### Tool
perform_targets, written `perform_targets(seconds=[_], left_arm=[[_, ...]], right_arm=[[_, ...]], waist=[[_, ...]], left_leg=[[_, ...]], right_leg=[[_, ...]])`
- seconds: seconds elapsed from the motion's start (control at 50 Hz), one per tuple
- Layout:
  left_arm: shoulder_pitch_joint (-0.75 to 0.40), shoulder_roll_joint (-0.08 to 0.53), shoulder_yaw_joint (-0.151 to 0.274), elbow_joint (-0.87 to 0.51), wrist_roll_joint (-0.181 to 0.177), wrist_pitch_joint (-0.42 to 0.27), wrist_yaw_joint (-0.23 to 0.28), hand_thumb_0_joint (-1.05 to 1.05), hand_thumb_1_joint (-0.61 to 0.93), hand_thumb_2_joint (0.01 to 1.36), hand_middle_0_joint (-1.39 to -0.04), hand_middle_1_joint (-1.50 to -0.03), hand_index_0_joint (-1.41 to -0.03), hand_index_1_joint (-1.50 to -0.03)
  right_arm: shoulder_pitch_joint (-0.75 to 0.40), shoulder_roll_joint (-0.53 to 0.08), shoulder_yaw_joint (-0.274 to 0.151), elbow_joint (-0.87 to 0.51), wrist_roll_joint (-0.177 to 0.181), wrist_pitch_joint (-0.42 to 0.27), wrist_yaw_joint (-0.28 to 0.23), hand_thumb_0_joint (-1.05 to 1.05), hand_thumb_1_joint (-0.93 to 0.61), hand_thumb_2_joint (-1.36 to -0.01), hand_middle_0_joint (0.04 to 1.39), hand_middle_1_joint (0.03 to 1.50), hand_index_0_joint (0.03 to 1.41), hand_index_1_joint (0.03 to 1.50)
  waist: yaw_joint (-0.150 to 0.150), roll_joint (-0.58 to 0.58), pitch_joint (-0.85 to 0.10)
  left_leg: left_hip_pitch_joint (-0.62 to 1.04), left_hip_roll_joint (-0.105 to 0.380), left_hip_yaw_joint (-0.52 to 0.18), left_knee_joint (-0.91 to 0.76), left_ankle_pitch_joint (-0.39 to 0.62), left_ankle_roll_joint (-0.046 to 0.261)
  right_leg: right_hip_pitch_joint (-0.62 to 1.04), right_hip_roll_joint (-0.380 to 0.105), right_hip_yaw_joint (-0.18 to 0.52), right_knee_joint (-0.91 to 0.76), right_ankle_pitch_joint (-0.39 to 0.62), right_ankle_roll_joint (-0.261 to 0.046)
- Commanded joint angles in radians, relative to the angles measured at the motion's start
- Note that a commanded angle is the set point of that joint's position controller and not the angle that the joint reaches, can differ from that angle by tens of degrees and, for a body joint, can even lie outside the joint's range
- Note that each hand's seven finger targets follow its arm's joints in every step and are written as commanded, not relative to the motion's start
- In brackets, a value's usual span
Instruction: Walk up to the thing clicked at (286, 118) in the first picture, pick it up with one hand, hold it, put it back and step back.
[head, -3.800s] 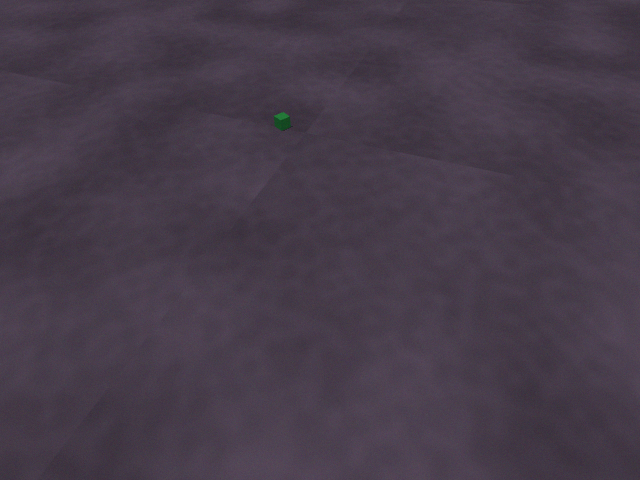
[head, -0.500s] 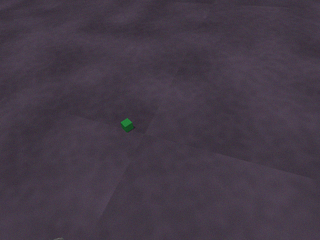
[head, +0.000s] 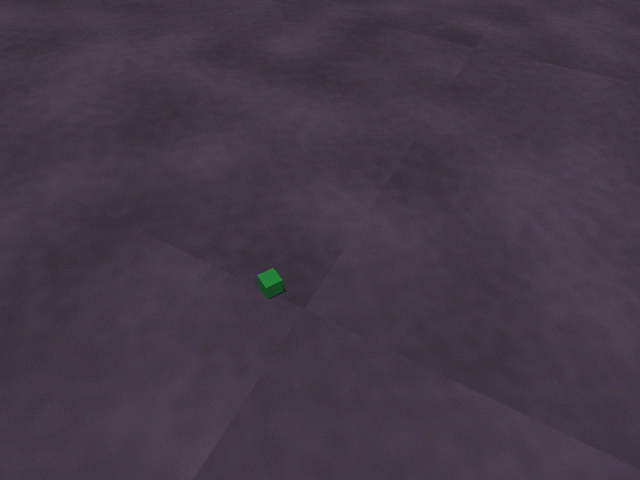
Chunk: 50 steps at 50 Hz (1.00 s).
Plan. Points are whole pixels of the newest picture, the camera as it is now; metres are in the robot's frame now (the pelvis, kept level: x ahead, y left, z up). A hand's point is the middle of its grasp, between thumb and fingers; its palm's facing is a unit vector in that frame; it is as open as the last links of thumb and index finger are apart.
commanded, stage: walk up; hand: left
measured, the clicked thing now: (270, 283) +0.94 +0.20 -0.72
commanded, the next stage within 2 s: none
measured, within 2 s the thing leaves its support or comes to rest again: neither
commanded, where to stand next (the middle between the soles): +0.51 +0.00 m, yaw -3 degrees
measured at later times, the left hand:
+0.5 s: hand (149, 406) +0.26 +0.27 -0.12, palm faces -0.14 -0.91 -0.38, open 7.4 cm
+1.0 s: hand (159, 336) +0.39 +0.30 -0.15, palm faces -0.07 -0.93 -0.35, open 7.4 cm
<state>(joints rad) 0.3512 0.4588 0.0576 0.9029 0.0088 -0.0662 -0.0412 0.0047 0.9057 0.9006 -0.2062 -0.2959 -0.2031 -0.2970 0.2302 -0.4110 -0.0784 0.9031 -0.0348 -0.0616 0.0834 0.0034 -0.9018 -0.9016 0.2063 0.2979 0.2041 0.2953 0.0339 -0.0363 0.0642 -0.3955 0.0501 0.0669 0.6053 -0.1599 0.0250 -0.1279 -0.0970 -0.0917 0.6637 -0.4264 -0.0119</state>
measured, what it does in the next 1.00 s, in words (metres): walks ahead: right foot, then left foot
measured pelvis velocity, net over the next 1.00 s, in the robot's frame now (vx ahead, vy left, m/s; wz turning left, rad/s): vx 0.32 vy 0.03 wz -0.04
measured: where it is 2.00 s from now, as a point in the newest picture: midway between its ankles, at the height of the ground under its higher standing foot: (314, 406)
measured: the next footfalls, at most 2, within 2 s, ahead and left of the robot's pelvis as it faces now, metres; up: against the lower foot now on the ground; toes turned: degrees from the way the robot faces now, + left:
right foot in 0.50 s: +0.33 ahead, -0.13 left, +0.00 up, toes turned -8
left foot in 0.96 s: +0.45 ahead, +0.14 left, +0.00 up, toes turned +3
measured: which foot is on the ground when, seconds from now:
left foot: down 0.00-0.54, up 0.56-0.94, down 0.96-1.00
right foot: down 0.00-0.00, up 0.02-0.48, down 0.50-0.98, up 1.00-1.00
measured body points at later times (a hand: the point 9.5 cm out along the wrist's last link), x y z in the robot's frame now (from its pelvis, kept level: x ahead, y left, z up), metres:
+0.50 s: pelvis +0.17 +0.00 +0.01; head +0.19 -0.02 +0.46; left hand +0.27 +0.32 -0.10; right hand +0.17 -0.32 -0.12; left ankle +0.10 +0.11 -0.72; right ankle +0.28 -0.13 -0.72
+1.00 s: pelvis +0.32 +0.03 +0.00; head +0.32 +0.05 +0.45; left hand +0.39 +0.35 -0.13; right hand +0.36 -0.31 -0.09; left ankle +0.41 +0.14 -0.72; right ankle +0.28 -0.12 -0.71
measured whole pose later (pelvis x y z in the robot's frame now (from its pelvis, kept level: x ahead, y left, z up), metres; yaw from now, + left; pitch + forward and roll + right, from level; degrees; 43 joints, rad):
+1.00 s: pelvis +0.32 +0.03 +0.00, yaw -2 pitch -3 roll -1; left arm 0.32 0.45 0.05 0.87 0.02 -0.04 -0.05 0.00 0.91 0.90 -0.21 -0.30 -0.20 -0.30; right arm 0.32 -0.42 -0.08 0.90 -0.04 -0.07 0.06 0.00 -0.90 -0.90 0.21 0.30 0.20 0.30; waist 0.01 -0.05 0.05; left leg -0.38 0.04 0.07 0.65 -0.21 0.02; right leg -0.23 -0.09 -0.05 0.74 -0.44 -0.04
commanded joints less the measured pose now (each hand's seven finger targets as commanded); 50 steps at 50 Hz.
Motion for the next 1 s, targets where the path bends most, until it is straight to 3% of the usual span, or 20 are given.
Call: perform_targets(seconds=[0.0, 0.02, 0.04, 0.08, 0.16, 0.26, 0.34, 0.42, 0.48, 0.5, 0.52, 0.54, 0.56, 0.64, 0.74, 0.84, 0.92, 0.94, 0.96, 0.98], left_arm=[[0.013, 0.200, 0.040, -0.084, -0.002, -0.017, 0.031, 0.000, 0.900, 0.900, -0.200, -0.300, -0.200, -0.300], [-0.016, 0.210, 0.035, -0.078, -0.005, -0.017, 0.033, 0.000, 0.900, 0.900, -0.200, -0.300, -0.200, -0.300], [-0.001, 0.199, 0.033, -0.061, -0.015, -0.017, 0.026, 0.000, 0.900, 0.900, -0.200, -0.300, -0.200, -0.300], [0.057, 0.174, 0.036, -0.024, -0.029, -0.005, 0.013, 0.000, 0.900, 0.900, -0.200, -0.300, -0.200, -0.300], [0.053, 0.163, 0.040, -0.019, -0.013, 0.015, -0.002, 0.000, 0.900, 0.900, -0.200, -0.300, -0.200, -0.300], [-0.082, 0.148, 0.041, -0.053, -0.002, 0.011, -0.019, 0.000, 0.900, 0.900, -0.200, -0.300, -0.200, -0.300], [-0.152, 0.125, 0.035, -0.069, 0.002, 0.002, -0.028, 0.000, 0.900, 0.900, -0.200, -0.300, -0.200, -0.300], [-0.150, 0.111, 0.035, -0.066, 0.002, -0.018, -0.021, 0.000, 0.900, 0.900, -0.200, -0.300, -0.200, -0.300], [0.023, 0.168, 0.062, -0.017, 0.009, -0.038, 0.006, 0.000, 0.900, 0.900, -0.200, -0.300, -0.200, -0.300], [0.114, 0.232, 0.089, -0.007, 0.013, -0.043, 0.018, 0.000, 0.900, 0.900, -0.200, -0.300, -0.200, -0.300], [0.113, 0.290, 0.098, -0.034, 0.008, -0.044, 0.028, 0.000, 0.900, 0.900, -0.200, -0.300, -0.200, -0.300], [0.081, 0.297, 0.096, -0.034, -0.009, -0.035, 0.027, 0.000, 0.900, 0.900, -0.200, -0.300, -0.200, -0.300], [0.065, 0.272, 0.091, -0.049, -0.017, -0.032, 0.029, 0.000, 0.900, 0.900, -0.200, -0.300, -0.200, -0.300], [-0.054, 0.194, 0.060, -0.087, -0.020, -0.039, 0.033, 0.000, 0.900, 0.900, -0.200, -0.300, -0.200, -0.300], [-0.081, 0.215, 0.073, -0.132, 0.002, -0.041, 0.021, 0.000, 0.900, 0.900, -0.200, -0.300, -0.200, -0.300], [-0.068, 0.226, 0.072, -0.137, 0.004, -0.031, 0.008, 0.000, 0.900, 0.900, -0.200, -0.300, -0.200, -0.300], [-0.137, 0.203, 0.058, -0.146, 0.013, -0.016, 0.005, 0.000, 0.900, 0.900, -0.200, -0.300, -0.200, -0.300], [-0.096, 0.143, 0.038, -0.146, 0.019, -0.009, 0.006, 0.000, 0.900, 0.900, -0.200, -0.300, -0.200, -0.300], [-0.049, 0.052, 0.011, -0.143, 0.003, -0.006, 0.005, 0.000, 0.900, 0.900, -0.200, -0.300, -0.200, -0.300], [-0.022, 0.121, 0.027, -0.118, 0.000, 0.006, 0.017, 0.000, 0.900, 0.900, -0.200, -0.300, -0.200, -0.300]], right_arm=[[0.184, -0.368, -0.103, -0.062, 0.035, -0.031, -0.039, 0.000, -0.900, -0.900, 0.200, 0.300, 0.200, 0.300], [0.156, -0.331, -0.090, -0.067, 0.040, -0.026, -0.044, 0.000, -0.900, -0.900, 0.200, 0.300, 0.200, 0.300], [0.111, -0.282, -0.070, -0.082, 0.041, -0.031, -0.050, 0.000, -0.900, -0.900, 0.200, 0.300, 0.200, 0.300], [0.072, -0.231, -0.045, -0.087, 0.041, -0.041, -0.053, 0.000, -0.900, -0.900, 0.200, 0.300, 0.200, 0.300], [0.055, -0.244, -0.057, -0.113, 0.036, -0.049, -0.052, 0.000, -0.900, -0.900, 0.200, 0.300, 0.200, 0.300], [0.087, -0.250, -0.063, -0.109, 0.029, -0.049, -0.052, 0.000, -0.900, -0.900, 0.200, 0.300, 0.200, 0.300], [0.098, -0.246, -0.061, -0.112, 0.028, -0.038, -0.048, 0.000, -0.900, -0.900, 0.200, 0.300, 0.200, 0.300], [0.107, -0.238, -0.058, -0.127, 0.024, -0.027, -0.049, 0.000, -0.900, -0.900, 0.200, 0.300, 0.200, 0.300], [0.140, -0.187, -0.035, -0.144, 0.033, -0.017, -0.051, 0.000, -0.900, -0.900, 0.200, 0.300, 0.200, 0.300], [0.174, -0.140, -0.016, -0.157, 0.036, -0.020, -0.050, 0.000, -0.900, -0.900, 0.200, 0.300, 0.200, 0.300], [0.207, -0.117, -0.002, -0.158, 0.037, -0.013, -0.048, 0.000, -0.900, -0.900, 0.200, 0.300, 0.200, 0.300], [0.168, -0.229, -0.030, -0.134, 0.034, 0.001, -0.060, 0.000, -0.900, -0.900, 0.200, 0.300, 0.200, 0.300], [0.123, -0.244, -0.035, -0.128, 0.032, 0.000, -0.064, 0.000, -0.900, -0.900, 0.200, 0.300, 0.200, 0.300], [0.182, -0.188, -0.027, -0.075, 0.038, 0.016, -0.045, 0.000, -0.900, -0.900, 0.200, 0.300, 0.200, 0.300], [0.128, -0.183, -0.038, -0.082, 0.020, 0.020, -0.019, 0.000, -0.900, -0.900, 0.200, 0.300, 0.200, 0.300], [0.057, -0.182, -0.048, -0.087, 0.012, -0.003, -0.011, 0.000, -0.900, -0.900, 0.200, 0.300, 0.200, 0.300], [0.226, -0.214, -0.068, -0.027, 0.006, -0.019, -0.028, 0.000, -0.900, -0.900, 0.200, 0.300, 0.200, 0.300], [0.301, -0.256, -0.081, -0.003, 0.001, -0.026, -0.041, 0.000, -0.900, -0.900, 0.200, 0.300, 0.200, 0.300], [0.317, -0.329, -0.095, -0.020, -0.008, -0.034, -0.052, 0.000, -0.900, -0.900, 0.200, 0.300, 0.200, 0.300], [0.248, -0.357, -0.091, -0.064, 0.009, -0.037, -0.053, 0.000, -0.900, -0.900, 0.200, 0.300, 0.200, 0.300]], waist=[[-0.118, 0.257, -0.125], [-0.100, 0.187, -0.062], [-0.076, 0.141, -0.029], [-0.031, 0.162, 0.005], [-0.035, 0.192, 0.014], [-0.067, 0.150, 0.073], [-0.079, 0.143, 0.089], [-0.069, 0.122, 0.015], [0.014, -0.048, -0.133], [0.046, -0.196, -0.213], [0.041, -0.277, -0.198], [0.053, -0.167, -0.154], [0.054, -0.132, -0.105], [-0.031, -0.092, -0.016], [-0.019, -0.126, 0.018], [-0.002, -0.117, 0.020], [-0.117, 0.007, -0.039], [-0.145, 0.175, -0.062], [-0.142, 0.423, -0.045], [-0.113, 0.294, -0.001]], left_leg=[[0.491, 0.386, -0.706, -0.340, -0.308, 0.222], [0.391, 0.352, -0.608, -0.337, -0.203, 0.202], [0.335, 0.275, -0.418, -0.332, -0.050, 0.139], [0.240, 0.185, -0.227, -0.345, 0.059, 0.032], [0.239, 0.210, -0.194, -0.423, -0.137, 0.134], [0.276, 0.220, -0.161, -0.460, -0.172, 0.157], [0.279, 0.202, -0.109, -0.422, -0.122, 0.152], [0.304, 0.200, -0.074, -0.268, 0.147, 0.162], [0.225, 0.107, 0.005, 0.092, 0.220, 0.100], [0.076, 0.036, 0.042, 0.317, 0.038, 0.066], [-0.175, -0.080, 0.012, 0.459, -0.359, 0.024], [-0.199, -0.032, -0.065, 0.522, -0.386, 0.023], [-0.215, -0.014, -0.096, 0.556, -0.368, 0.021], [-0.100, 0.022, -0.124, 0.457, -0.193, 0.007], [-0.114, 0.047, -0.068, 0.231, -0.126, -0.039], [0.021, 0.038, -0.027, 0.039, -0.048, -0.039], [0.299, -0.014, 0.017, -0.022, -0.095, -0.009], [0.425, 0.024, -0.090, -0.089, -0.263, 0.017], [0.435, 0.238, -0.498, -0.312, -0.563, 0.087], [0.317, 0.358, -0.746, -0.460, -0.699, 0.145]], right_leg=[[-0.555, 0.074, 0.143, 0.518, -0.098, -0.051], [-0.539, 0.050, 0.179, 0.533, -0.046, -0.047], [-0.497, 0.034, 0.216, 0.485, 0.047, -0.041], [-0.403, 0.017, 0.221, 0.383, 0.141, -0.024], [-0.428, 0.011, 0.179, 0.339, 0.225, 0.013], [-0.496, -0.008, 0.158, 0.174, 0.272, 0.027], [-0.444, -0.018, 0.101, 0.011, 0.302, 0.012], [-0.278, 0.022, 0.045, -0.113, 0.284, -0.011], [0.078, 0.063, 0.032, -0.238, 0.267, -0.052], [0.229, -0.096, 0.269, -0.266, 0.178, -0.091], [0.341, -0.306, 0.646, -0.346, 0.126, -0.184], [0.263, -0.347, 0.718, -0.362, 0.086, -0.262], [0.190, -0.329, 0.667, -0.381, 0.137, -0.281], [-0.049, -0.161, 0.282, -0.389, 0.270, -0.181], [-0.108, -0.160, 0.210, -0.450, 0.022, -0.217], [-0.200, -0.156, 0.193, -0.403, -0.065, -0.196], [-0.345, -0.112, 0.153, -0.185, -0.189, -0.146], [-0.459, -0.056, 0.108, 0.043, -0.175, -0.113], [-0.603, 0.101, 0.009, 0.389, -0.123, -0.043], [-0.626, 0.125, 0.115, 0.477, -0.089, -0.043]])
